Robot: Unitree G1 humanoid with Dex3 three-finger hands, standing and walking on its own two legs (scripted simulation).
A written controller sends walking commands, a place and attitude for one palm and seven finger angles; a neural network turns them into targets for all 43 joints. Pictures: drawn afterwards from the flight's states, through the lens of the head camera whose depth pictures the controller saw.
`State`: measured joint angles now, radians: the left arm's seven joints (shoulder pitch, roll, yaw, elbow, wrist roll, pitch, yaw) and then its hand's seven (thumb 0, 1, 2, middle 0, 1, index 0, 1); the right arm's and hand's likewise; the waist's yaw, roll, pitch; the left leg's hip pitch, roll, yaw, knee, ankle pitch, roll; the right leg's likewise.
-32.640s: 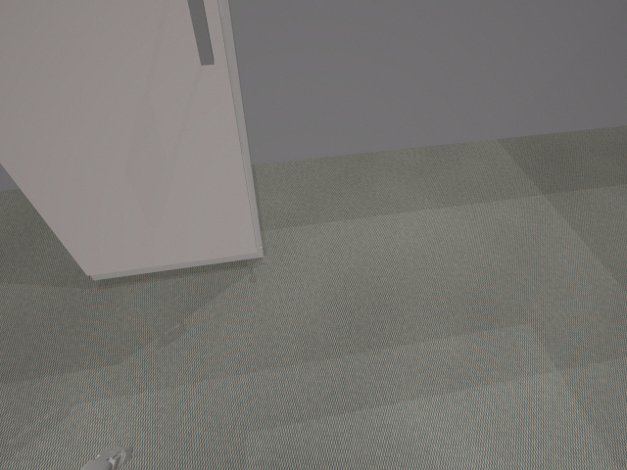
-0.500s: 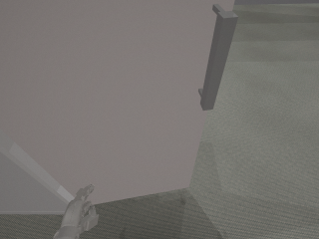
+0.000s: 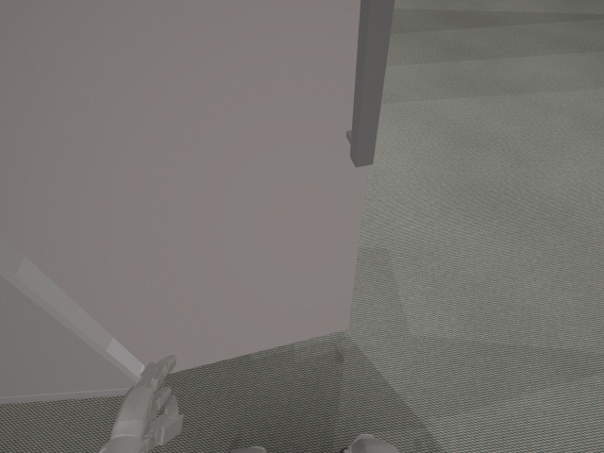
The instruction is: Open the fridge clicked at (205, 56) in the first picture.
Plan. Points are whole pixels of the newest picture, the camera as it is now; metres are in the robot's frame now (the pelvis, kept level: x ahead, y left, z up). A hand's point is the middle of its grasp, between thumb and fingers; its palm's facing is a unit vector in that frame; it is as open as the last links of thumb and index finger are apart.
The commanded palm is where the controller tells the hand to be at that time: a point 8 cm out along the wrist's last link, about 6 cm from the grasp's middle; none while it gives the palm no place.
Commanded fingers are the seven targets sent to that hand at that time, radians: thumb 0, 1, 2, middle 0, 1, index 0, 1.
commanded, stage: step back with the hand held close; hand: right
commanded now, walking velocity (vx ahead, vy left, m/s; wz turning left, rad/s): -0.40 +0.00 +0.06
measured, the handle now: (362, 79) +0.53 -0.06 +0.23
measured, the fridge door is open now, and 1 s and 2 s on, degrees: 80 80 80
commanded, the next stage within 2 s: stop stepping back and stand still in 0.52 s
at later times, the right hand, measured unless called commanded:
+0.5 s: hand out of the picture +0.16 -0.25 +0.19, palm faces +0.27 +0.87 -0.42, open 7.4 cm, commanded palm +0.08 -0.30 +0.20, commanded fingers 0.00 -0.90 -0.90 0.20 0.30 0.20 0.30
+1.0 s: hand out of the picture +0.02 -0.28 +0.18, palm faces +0.39 +0.84 -0.37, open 7.4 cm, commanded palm -0.04 -0.32 +0.20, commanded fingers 0.00 -0.90 -0.90 0.20 0.30 0.20 0.30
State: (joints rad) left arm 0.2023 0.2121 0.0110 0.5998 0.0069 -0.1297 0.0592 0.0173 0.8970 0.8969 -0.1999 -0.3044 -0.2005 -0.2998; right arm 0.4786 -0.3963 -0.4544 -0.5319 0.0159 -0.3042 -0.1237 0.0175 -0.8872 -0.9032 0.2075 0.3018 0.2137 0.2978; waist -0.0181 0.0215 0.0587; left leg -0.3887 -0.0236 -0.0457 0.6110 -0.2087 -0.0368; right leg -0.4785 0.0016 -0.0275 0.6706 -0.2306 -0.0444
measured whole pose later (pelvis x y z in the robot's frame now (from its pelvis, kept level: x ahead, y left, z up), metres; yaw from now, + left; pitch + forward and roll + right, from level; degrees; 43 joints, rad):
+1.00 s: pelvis -0.20 -0.03 +0.02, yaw +3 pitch -1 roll +0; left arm 0.29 0.19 0.00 0.66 0.01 -0.16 0.09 0.02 0.90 0.90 -0.20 -0.30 -0.20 -0.30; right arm 0.49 -0.39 -0.39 -0.42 0.01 -0.18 -0.15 0.02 -0.89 -0.90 0.21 0.30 0.21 0.30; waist 0.04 0.06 -0.07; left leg -0.26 -0.01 0.04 0.64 -0.40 0.01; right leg -0.28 0.00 -0.01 0.53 -0.24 -0.02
